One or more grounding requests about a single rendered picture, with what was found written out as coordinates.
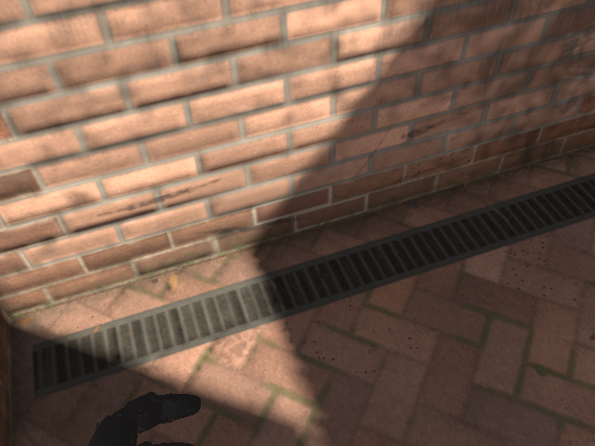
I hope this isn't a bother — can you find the left robot hand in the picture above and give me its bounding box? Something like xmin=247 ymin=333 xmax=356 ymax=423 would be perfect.
xmin=88 ymin=392 xmax=201 ymax=446

